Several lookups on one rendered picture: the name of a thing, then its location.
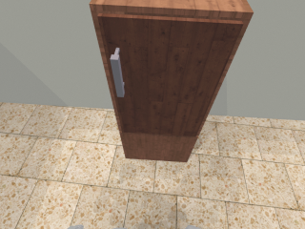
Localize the handle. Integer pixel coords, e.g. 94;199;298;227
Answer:
110;48;125;97

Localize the cupboard door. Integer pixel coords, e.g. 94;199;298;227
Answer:
97;13;244;136

